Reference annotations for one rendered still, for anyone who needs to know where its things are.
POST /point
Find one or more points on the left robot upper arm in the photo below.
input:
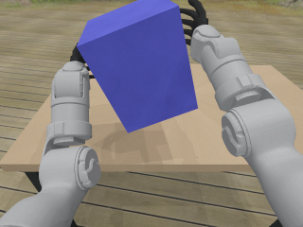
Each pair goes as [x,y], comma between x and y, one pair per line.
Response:
[66,175]

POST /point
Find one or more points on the right robot hand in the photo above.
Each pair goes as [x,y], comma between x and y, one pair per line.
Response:
[198,15]

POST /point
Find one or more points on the left robot hand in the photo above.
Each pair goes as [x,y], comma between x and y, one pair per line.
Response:
[76,56]

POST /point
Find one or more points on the right robot forearm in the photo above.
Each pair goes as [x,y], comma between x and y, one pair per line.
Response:
[227,69]

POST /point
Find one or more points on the carton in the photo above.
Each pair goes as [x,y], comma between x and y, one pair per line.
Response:
[138,55]

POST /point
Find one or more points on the left robot forearm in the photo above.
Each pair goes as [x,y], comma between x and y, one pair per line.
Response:
[70,104]

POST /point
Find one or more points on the right robot upper arm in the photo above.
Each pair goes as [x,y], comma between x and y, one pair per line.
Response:
[263,134]

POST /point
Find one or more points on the table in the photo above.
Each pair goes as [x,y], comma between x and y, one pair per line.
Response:
[189,142]

